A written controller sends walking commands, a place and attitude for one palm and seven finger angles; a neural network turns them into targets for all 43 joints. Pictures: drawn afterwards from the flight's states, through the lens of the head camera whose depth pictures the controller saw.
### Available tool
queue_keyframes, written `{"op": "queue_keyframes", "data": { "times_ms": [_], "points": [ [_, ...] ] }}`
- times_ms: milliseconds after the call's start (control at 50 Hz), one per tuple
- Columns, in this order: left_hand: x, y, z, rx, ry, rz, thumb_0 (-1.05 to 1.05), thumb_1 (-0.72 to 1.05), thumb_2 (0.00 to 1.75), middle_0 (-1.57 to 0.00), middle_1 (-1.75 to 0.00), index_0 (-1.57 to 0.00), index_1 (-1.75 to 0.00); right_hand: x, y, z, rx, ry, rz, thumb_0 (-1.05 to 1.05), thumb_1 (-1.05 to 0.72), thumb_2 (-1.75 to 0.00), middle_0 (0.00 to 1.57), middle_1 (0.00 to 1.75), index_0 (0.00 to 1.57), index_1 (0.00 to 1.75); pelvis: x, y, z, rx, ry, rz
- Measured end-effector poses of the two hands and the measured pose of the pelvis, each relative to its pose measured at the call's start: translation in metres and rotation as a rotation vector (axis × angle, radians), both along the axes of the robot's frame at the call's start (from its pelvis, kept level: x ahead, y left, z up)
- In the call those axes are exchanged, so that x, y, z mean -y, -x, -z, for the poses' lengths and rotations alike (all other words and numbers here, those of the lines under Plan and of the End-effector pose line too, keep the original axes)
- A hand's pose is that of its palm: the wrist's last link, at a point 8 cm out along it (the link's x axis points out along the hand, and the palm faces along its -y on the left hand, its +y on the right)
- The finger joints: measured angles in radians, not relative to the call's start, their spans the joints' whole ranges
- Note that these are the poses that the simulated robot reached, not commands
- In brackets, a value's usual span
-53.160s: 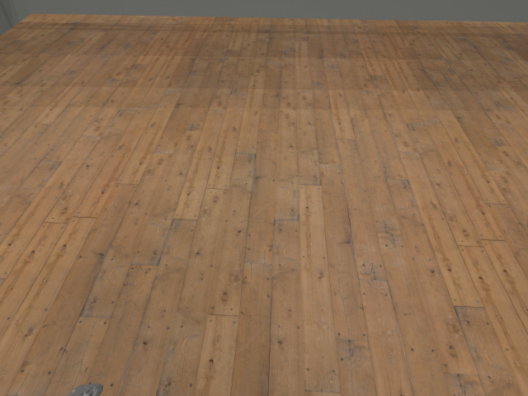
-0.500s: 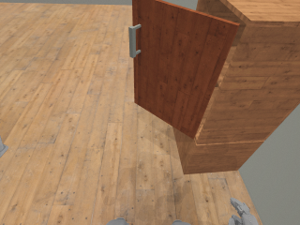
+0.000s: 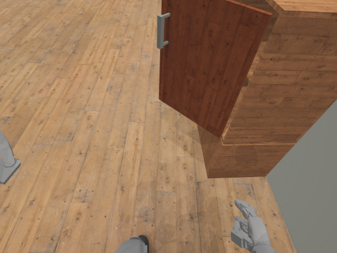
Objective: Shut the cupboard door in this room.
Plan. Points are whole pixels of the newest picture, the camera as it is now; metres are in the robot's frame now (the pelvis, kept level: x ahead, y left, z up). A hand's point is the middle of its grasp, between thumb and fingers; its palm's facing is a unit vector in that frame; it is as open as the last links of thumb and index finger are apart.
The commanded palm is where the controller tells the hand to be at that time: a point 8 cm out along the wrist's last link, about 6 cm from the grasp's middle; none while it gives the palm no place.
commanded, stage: stop stepping back and stand still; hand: left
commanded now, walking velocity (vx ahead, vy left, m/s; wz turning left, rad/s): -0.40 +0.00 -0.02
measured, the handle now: (163, 31) +0.91 +0.15 +0.08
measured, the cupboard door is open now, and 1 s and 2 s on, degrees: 46 46 46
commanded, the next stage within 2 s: let the arm hang, fingers relaxed in 0.86 s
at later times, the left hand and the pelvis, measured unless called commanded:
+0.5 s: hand out of the picture +0.11 +0.28 +0.19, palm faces +0.45 -0.81 -0.38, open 7.4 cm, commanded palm +0.07 +0.31 +0.19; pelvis -0.09 +0.02 +0.01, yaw -4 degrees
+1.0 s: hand out of the picture +0.10 +0.28 +0.16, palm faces +0.41 -0.78 -0.47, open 7.4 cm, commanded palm none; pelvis -0.12 +0.02 +0.01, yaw -1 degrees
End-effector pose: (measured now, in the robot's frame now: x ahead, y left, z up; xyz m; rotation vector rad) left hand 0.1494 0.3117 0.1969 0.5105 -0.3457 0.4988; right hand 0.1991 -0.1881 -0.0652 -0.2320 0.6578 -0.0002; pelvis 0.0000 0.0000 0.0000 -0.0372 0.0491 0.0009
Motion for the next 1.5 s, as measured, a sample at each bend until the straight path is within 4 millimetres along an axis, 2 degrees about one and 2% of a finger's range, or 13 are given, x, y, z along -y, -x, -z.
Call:
{"op": "queue_keyframes", "data": {
  "times_ms": [200, 300, 480, 600, 720, 800, 960, 1020, 1080, 1160, 1220, 1320, 1500],
  "points": [
    [0.003, 0.000, 0.001, -0.075, -0.034, 0.175, 0.01, 0.88, 0.90, -0.21, -0.30, -0.21, -0.30, 0.041, 0.091, -0.022, -0.004, 0.082, 0.244, 0.01, -0.90, -0.90, 0.21, 0.30, 0.21, 0.30, -0.013, 0.037, -0.008, 0.031, -0.022, 0.042],
    [0.005, 0.029, -0.003, -0.117, -0.048, 0.159, 0.02, 0.88, 0.90, -0.21, -0.30, -0.21, -0.30, 0.056, 0.144, -0.027, -0.018, 0.103, 0.282, 0.01, -0.90, -0.90, 0.20, 0.30, 0.21, 0.30, -0.009, 0.062, -0.015, 0.035, -0.010, 0.045],
    [0.000, 0.081, -0.002, -0.029, -0.007, 0.106, 0.01, 0.88, 0.90, -0.21, -0.30, -0.21, -0.30, 0.065, 0.214, 0.001, -0.171, 0.148, 0.295, 0.01, -0.90, -0.90, 0.20, 0.30, 0.20, 0.30, -0.017, 0.089, -0.009, 0.075, -0.017, 0.069],
    [-0.011, 0.074, 0.001, 0.024, 0.017, 0.091, 0.01, 0.88, 0.90, -0.21, -0.30, -0.21, -0.30, 0.043, 0.224, 0.011, -0.120, 0.101, 0.314, 0.01, -0.90, -0.90, 0.20, 0.30, 0.20, 0.30, -0.026, 0.109, -0.001, 0.107, -0.013, 0.059],
    [0.011, 0.089, -0.010, -0.079, -0.044, 0.142, 0.02, 0.89, 0.90, -0.20, -0.30, -0.21, -0.30, 0.016, 0.220, 0.005, -0.083, -0.028, 0.265, 0.01, -0.90, -0.90, 0.20, 0.30, 0.21, 0.30, -0.014, 0.118, -0.013, 0.078, -0.018, 0.066],
    [0.022, 0.104, -0.014, -0.091, -0.086, 0.143, 0.02, 0.88, 0.90, -0.21, -0.30, -0.21, -0.30, 0.019, 0.213, 0.015, -0.109, -0.036, 0.203, 0.01, -0.90, -0.90, 0.21, 0.30, 0.21, 0.30, -0.009, 0.127, -0.009, 0.065, -0.043, 0.073],
    [0.005, 0.105, -0.009, -0.107, -0.011, 0.033, 0.01, 0.88, 0.90, -0.21, -0.30, -0.21, -0.30, 0.046, 0.204, 0.008, -0.140, 0.045, 0.210, 0.01, -0.90, -0.90, 0.21, 0.30, 0.21, 0.30, -0.012, 0.117, -0.019, 0.056, -0.068, 0.048],
    [-0.004, 0.084, 0.042, -0.303, 0.034, 0.055, 0.01, 0.89, 0.90, -0.20, -0.30, -0.20, -0.30, 0.055, 0.193, 0.020, -0.153, 0.056, 0.139, 0.01, -0.90, -0.90, 0.20, 0.30, 0.20, 0.30, -0.021, 0.115, -0.010, 0.041, -0.051, 0.015],
    [-0.003, 0.077, 0.142, -0.684, 0.188, 0.054, 0.00, 0.90, 0.90, -0.19, -0.30, -0.20, -0.30, 0.057, 0.185, 0.040, -0.203, 0.063, 0.125, 0.01, -0.90, -0.90, 0.20, 0.30, 0.20, 0.30, -0.029, 0.118, 0.001, 0.036, -0.045, 0.001],
    [0.031, 0.122, 0.257, -1.166, 0.390, 0.078, 0.01, 0.90, 0.90, -0.19, -0.30, -0.19, -0.30, 0.046, 0.190, 0.043, -0.258, 0.048, 0.141, 0.01, -0.91, -0.90, 0.20, 0.30, 0.20, 0.30, -0.030, 0.120, 0.000, 0.060, -0.060, 0.016],
    [0.063, 0.174, 0.308, -1.415, 0.530, 0.095, 0.01, 0.90, 0.90, -0.19, -0.30, -0.20, -0.30, 0.036, 0.207, 0.040, -0.332, 0.049, 0.153, 0.01, -0.91, -0.90, 0.20, 0.30, 0.20, 0.30, -0.030, 0.119, -0.005, 0.072, -0.061, 0.018],
    [0.050, 0.222, 0.324, -1.513, 0.640, -0.038, -0.03, 1.00, 0.90, -0.21, -0.30, -0.21, -0.30, 0.019, 0.248, 0.042, -0.519, 0.054, 0.162, 0.01, -0.91, -0.90, 0.20, 0.30, 0.20, 0.30, -0.029, 0.117, -0.015, 0.067, -0.035, 0.010],
    [0.025, 0.280, 0.316, -1.704, 0.635, -0.153, 0.00, 0.94, 0.90, -0.20, -0.30, -0.20, -0.30, -0.002, 0.307, 0.054, -0.695, 0.010, 0.250, 0.01, -0.92, -0.90, 0.20, 0.30, 0.20, 0.30, -0.043, 0.110, -0.023, 0.071, -0.029, 0.031]
  ]
}}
